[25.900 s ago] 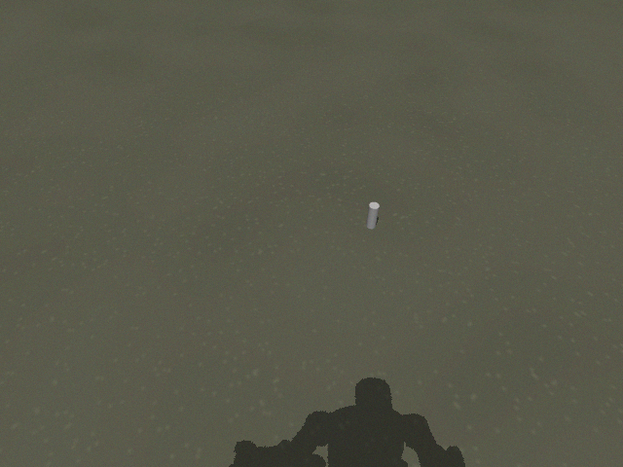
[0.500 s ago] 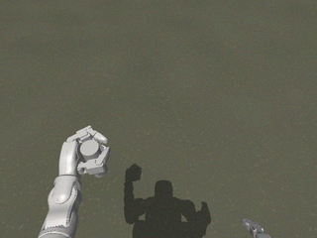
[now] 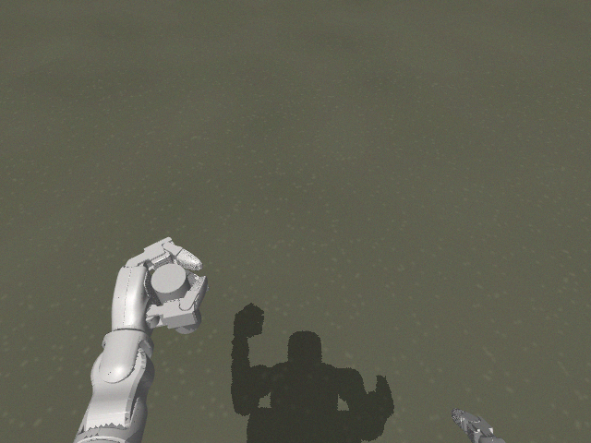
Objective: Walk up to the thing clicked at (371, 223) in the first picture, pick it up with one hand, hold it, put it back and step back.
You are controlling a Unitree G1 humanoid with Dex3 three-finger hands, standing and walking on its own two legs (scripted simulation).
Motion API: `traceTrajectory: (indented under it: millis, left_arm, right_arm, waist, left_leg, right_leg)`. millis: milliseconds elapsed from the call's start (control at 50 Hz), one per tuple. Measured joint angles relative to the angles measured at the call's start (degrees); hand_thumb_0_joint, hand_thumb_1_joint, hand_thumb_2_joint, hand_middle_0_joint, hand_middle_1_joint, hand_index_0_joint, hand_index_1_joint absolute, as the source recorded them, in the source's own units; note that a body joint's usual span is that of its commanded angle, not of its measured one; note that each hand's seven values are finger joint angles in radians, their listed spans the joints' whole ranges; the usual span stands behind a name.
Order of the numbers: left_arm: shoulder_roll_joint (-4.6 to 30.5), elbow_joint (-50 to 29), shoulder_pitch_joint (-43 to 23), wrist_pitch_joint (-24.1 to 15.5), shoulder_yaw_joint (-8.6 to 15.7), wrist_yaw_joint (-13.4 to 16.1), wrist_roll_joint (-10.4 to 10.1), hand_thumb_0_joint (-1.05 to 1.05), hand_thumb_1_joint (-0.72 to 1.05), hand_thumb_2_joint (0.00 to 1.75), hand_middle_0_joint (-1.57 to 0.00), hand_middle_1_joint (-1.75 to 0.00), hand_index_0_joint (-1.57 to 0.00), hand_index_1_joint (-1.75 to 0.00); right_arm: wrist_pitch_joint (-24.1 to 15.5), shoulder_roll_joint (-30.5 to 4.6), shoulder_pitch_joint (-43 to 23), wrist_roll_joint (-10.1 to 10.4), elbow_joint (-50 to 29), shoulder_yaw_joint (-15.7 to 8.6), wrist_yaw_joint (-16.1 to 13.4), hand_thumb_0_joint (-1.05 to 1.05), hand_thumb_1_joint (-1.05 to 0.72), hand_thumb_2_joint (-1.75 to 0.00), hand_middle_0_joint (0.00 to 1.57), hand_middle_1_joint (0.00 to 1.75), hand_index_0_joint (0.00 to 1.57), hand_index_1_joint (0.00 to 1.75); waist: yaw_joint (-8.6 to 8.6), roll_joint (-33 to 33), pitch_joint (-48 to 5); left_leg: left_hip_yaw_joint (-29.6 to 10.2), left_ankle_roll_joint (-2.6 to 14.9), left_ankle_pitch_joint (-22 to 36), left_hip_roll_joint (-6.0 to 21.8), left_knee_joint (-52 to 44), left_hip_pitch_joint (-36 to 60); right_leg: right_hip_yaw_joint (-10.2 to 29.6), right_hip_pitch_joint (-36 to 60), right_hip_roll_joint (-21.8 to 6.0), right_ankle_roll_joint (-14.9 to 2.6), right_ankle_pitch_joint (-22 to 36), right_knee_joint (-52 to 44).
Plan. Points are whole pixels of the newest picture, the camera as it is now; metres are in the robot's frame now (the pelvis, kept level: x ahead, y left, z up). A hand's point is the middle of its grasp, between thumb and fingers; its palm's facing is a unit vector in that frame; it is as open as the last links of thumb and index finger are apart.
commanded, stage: hold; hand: left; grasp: from the side
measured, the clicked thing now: (178, 301) +0.32 +0.18 +0.01
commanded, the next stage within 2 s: crouch in 0.40 s
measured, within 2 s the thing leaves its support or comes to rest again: neither
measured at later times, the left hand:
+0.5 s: hand (184, 291) +0.31 +0.16 +0.05, palm faces +0.08 -1.00 -0.01, open 5.5 cm
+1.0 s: hand (199, 333) +0.32 +0.17 -0.09, palm faces +0.09 -1.00 -0.02, open 5.5 cm
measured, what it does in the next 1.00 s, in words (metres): lowers itself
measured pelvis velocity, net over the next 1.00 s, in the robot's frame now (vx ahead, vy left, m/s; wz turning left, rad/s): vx -0.03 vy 0.00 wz -0.01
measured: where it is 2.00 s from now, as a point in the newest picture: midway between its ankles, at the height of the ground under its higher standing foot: outside the picture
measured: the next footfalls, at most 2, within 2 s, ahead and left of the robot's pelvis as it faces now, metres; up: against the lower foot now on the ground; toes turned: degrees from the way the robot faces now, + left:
none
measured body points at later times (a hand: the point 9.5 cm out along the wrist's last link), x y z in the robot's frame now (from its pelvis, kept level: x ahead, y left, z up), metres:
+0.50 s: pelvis +0.00 +0.00 +0.00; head +0.03 +0.00 +0.45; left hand +0.30 +0.21 +0.05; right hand +0.14 -0.25 -0.10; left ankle +0.01 +0.12 -0.71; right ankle +0.00 -0.12 -0.71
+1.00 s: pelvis -0.03 +0.00 -0.09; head +0.08 +0.02 +0.35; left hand +0.30 +0.22 -0.09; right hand +0.10 -0.26 -0.19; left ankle +0.01 +0.12 -0.70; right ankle +0.00 -0.12 -0.70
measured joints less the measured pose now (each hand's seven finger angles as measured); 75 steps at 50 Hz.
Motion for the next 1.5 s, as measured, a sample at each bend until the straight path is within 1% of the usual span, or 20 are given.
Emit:
traceTrajectory:
  millis: [80, 200, 240, 300, 420, 500, 600, 660, 740, 800, 880, 1000, 1080, 1160, 1220, 1260, 1400, 1500]
  left_arm:
    - [-0.1, -0.6, 0.2, 0.2, -0.5, 0.1, 0.1, 0.08, 0.18, 1.10, -0.99, -1.14, -1.00, -1.14]
    - [-0.3, 0.2, -1.2, -0.1, 0.3, 0.8, 0.1, 0.08, 0.18, 1.10, -0.98, -1.14, -1.00, -1.14]
    - [-0.1, 0.4, -1.3, 0.3, 0.6, 0.7, 0.3, 0.08, 0.18, 1.10, -0.98, -1.14, -1.00, -1.14]
    - [0.3, -0.1, -0.6, 0.7, 0.3, 0.2, 0.5, 0.08, 0.18, 1.10, -0.98, -1.14, -1.00, -1.14]
    - [-0.3, -0.3, 0.2, 1.0, 0.2, 0.0, -0.2, 0.08, 0.18, 1.10, -0.98, -1.14, -1.00, -1.14]
    - [-0.5, -0.4, 0.3, 0.5, 0.1, 0.3, -0.1, 0.08, 0.18, 1.10, -0.98, -1.14, -1.00, -1.14]
    - [-0.3, -0.8, 0.5, 0.0, -0.2, 0.4, 0.5, 0.08, 0.18, 1.10, -0.98, -1.14, -1.00, -1.14]
    - [-0.5, 0.7, -0.1, -0.6, 0.1, 0.8, 0.6, 0.08, 0.18, 1.10, -0.98, -1.14, -1.00, -1.14]
    - [-0.8, 4.2, -1.7, -2.3, 1.1, 1.1, 0.6, 0.08, 0.18, 1.10, -0.98, -1.14, -1.00, -1.14]
    - [-0.9, 7.4, -3.2, -4.6, 1.9, 0.9, 0.7, 0.08, 0.17, 1.10, -0.99, -1.14, -1.00, -1.14]
    - [-0.5, 12.1, -5.4, -9.5, 3.3, -0.1, 1.1, 0.08, 0.17, 1.10, -0.99, -1.13, -1.00, -1.13]
    - [1.0, 18.2, -8.9, -17.3, 5.2, -1.9, 1.0, 0.08, 0.17, 1.11, -0.99, -1.13, -1.01, -1.13]
    - [2.4, 21.1, -11.5, -20.6, 6.5, -3.3, 0.9, 0.08, 0.17, 1.11, -0.99, -1.12, -1.01, -1.13]
    - [3.8, 24.0, -15.0, -22.0, 8.1, -4.2, 0.7, 0.08, 0.17, 1.11, -0.99, -1.12, -1.01, -1.13]
    - [4.0, 25.2, -17.3, -22.2, 9.5, -4.6, -0.1, 0.08, 0.17, 1.11, -0.99, -1.12, -1.01, -1.13]
    - [4.0, 26.2, -18.6, -22.5, 10.4, -4.9, -0.3, 0.08, 0.17, 1.11, -0.99, -1.12, -1.01, -1.13]
    - [4.9, 30.9, -22.3, -24.4, 12.8, -6.6, 0.5, 0.08, 0.17, 1.11, -0.99, -1.12, -1.01, -1.13]
    - [5.9, 34.4, -24.8, -26.4, 15.5, -6.9, 1.4, 0.08, 0.17, 1.11, -0.99, -1.12, -1.01, -1.13]
  right_arm:
    - [-0.1, 0.0, -0.1, 0.0, 0.2, 0.0, -0.1, 0.01, -0.90, -0.90, 0.20, 0.30, 0.20, 0.30]
    - [-0.1, 0.3, -0.4, 0.0, 0.2, 0.2, 0.0, 0.01, -0.90, -0.90, 0.20, 0.30, 0.20, 0.30]
    - [0.1, 0.3, -0.5, 0.0, 0.1, 0.2, 0.1, 0.01, -0.90, -0.90, 0.20, 0.30, 0.20, 0.30]
    - [0.3, 0.2, -0.4, 0.1, -0.3, 0.0, 0.1, 0.01, -0.90, -0.90, 0.20, 0.30, 0.20, 0.30]
    - [0.2, -0.1, -0.2, 0.2, -0.3, -0.1, 0.2, 0.01, -0.90, -0.90, 0.20, 0.30, 0.20, 0.30]
    - [0.0, -0.1, -0.4, 0.1, -0.3, -0.1, 0.1, 0.01, -0.90, -0.90, 0.20, 0.30, 0.20, 0.30]
    - [0.0, 0.0, -0.6, 0.0, -0.5, 0.0, 0.2, 0.01, -0.89, -0.90, 0.20, 0.30, 0.20, 0.30]
    - [-0.1, 0.1, -0.9, -0.1, -0.4, 0.0, 0.4, 0.01, -0.89, -0.90, 0.20, 0.30, 0.20, 0.30]
    - [-0.5, 0.3, -1.4, -0.4, -0.5, -0.2, 0.9, 0.01, -0.88, -0.90, 0.20, 0.30, 0.20, 0.30]
    - [-1.1, 0.2, -1.8, -0.9, -0.5, -0.5, 1.7, 0.01, -0.88, -0.90, 0.20, 0.30, 0.20, 0.30]
    - [-2.0, -0.3, -2.1, -1.5, -0.4, -1.2, 2.7, 0.01, -0.88, -0.90, 0.20, 0.30, 0.20, 0.30]
    - [-2.9, -1.6, -2.1, -2.4, -0.4, -1.6, 3.8, 0.00, -0.88, -0.90, 0.20, 0.30, 0.20, 0.30]
    - [-2.6, -2.4, -2.7, -2.8, 0.0, -1.3, 4.1, 0.01, -0.88, -0.90, 0.20, 0.30, 0.20, 0.30]
    - [-1.9, -2.5, -3.9, -3.4, 0.5, -1.0, 4.4, 0.01, -0.89, -0.90, 0.20, 0.30, 0.20, 0.30]
    - [-1.3, -2.3, -5.1, -3.7, 1.0, -0.8, 4.8, 0.01, -0.89, -0.90, 0.20, 0.30, 0.20, 0.30]
    - [-1.0, -2.2, -5.8, -3.9, 1.3, -0.6, 5.1, 0.01, -0.89, -0.90, 0.20, 0.30, 0.20, 0.30]
    - [-0.7, -1.6, -7.8, -4.9, 2.3, 0.3, 6.1, 0.00, -0.89, -0.90, 0.20, 0.30, 0.20, 0.30]
    - [-0.7, -1.8, -8.9, -5.9, 3.0, 0.9, 6.6, 0.00, -0.89, -0.90, 0.20, 0.30, 0.20, 0.30]
  waist:
    - [0.09, 0.1, -0.1]
    - [-0.03, 0.0, -0.4]
    - [-0.10, 0.0, -0.3]
    - [-0.11, 0.2, -0.3]
    - [0.06, 0.2, -0.6]
    - [-0.01, -0.1, -0.3]
    - [-0.01, -0.1, -0.1]
    - [-0.20, -0.1, -0.1]
    - [-0.52, -0.3, -0.3]
    - [-0.82, -0.8, -0.6]
    - [-1.32, -1.3, -1.7]
    - [-2.27, -1.4, -5.7]
    - [-2.56, -1.2, -8.2]
    - [-2.52, -0.9, -9.5]
    - [-2.21, -0.5, -9.6]
    - [-2.00, -0.4, -9.5]
    - [-2.10, -1.2, -9.0]
    - [-2.85, -2.1, -8.0]
  left_leg:
    - [0.0, -0.03, -0.2, 0.0, 0.2, 0.1]
    - [-0.2, -0.10, -0.3, 0.1, 0.3, 0.0]
    - [-0.1, -0.11, -0.2, 0.1, 0.3, 0.0]
    - [-0.1, -0.11, -0.1, 0.2, 0.0, 0.3]
    - [-0.1, -0.04, -0.1, 0.1, 0.0, 0.4]
    - [-0.1, -0.01, 0.1, 0.0, 0.2, 0.2]
    - [-0.1, 0.00, 0.2, 0.0, 0.4, -0.2]
    - [-0.2, 0.05, 0.1, -0.1, 1.0, -1.1]
    - [-0.3, 0.07, -0.2, -0.1, 3.1, -4.4]
    - [-0.4, 0.03, -1.0, -0.1, 6.1, -8.6]
    - [-0.7, -0.06, -3.0, -0.1, 12.7, -16.8]
    - [-1.4, -0.42, -7.8, 0.1, 27.1, -34.0]
    - [-1.7, -0.45, -11.2, 0.2, 37.1, -44.9]
    - [-1.9, -0.38, -13.7, 0.2, 45.6, -54.2]
    - [-2.0, -0.31, -14.8, 0.2, 50.7, -60.0]
    - [-2.0, -0.27, -15.2, 0.3, 53.5, -63.5]
    - [-2.2, -0.42, -16.0, 0.2, 62.9, -74.7]
    - [-3.0, -0.74, -16.4, 0.1, 70.1, -81.7]
  right_leg:
    - [0.0, 0.1, 0.0, -0.02, -0.2, 0.2]
    - [-0.2, 0.1, 0.1, -0.08, -0.3, 0.3]
    - [-0.1, 0.1, 0.1, -0.11, -0.2, 0.3]
    - [-0.1, 0.3, 0.2, -0.10, -0.1, -0.1]
    - [-0.1, 0.4, 0.1, -0.04, 0.0, -0.1]
    - [-0.1, 0.2, 0.0, -0.01, 0.0, 0.2]
    - [-0.1, -0.1, 0.0, 0.00, 0.2, 0.3]
    - [-0.1, -1.0, -0.1, 0.03, 0.1, 0.9]
    - [-0.3, -4.3, -0.1, 0.01, -0.4, 3.1]
    - [-0.3, -8.5, -0.1, -0.07, -1.2, 6.3]
    - [-0.6, -16.7, 0.0, -0.21, -3.3, 12.9]
    - [-1.1, -33.7, 0.2, -0.25, -8.1, 27.2]
    - [-1.2, -44.6, 0.3, -0.33, -11.6, 37.1]
    - [-1.3, -53.9, 0.4, -0.44, -14.1, 45.7]
    - [-1.3, -59.7, 0.4, -0.45, -15.2, 50.8]
    - [-1.3, -63.2, 0.5, -0.41, -15.6, 53.7]
    - [-1.4, -74.5, 0.5, -0.51, -16.5, 63.2]
    - [-2.0, -81.4, 0.5, -0.72, -16.9, 70.3]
